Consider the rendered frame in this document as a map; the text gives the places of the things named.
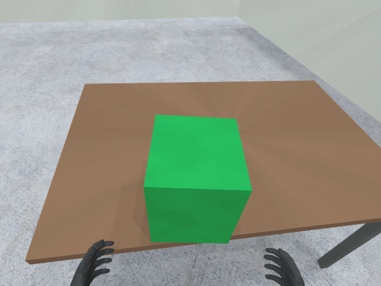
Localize carton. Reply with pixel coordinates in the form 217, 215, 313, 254
143, 115, 252, 244

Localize table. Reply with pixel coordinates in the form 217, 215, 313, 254
25, 80, 381, 269

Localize robot left hand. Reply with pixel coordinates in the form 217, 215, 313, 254
70, 240, 114, 286

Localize robot right hand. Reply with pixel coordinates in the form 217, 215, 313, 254
264, 248, 305, 286

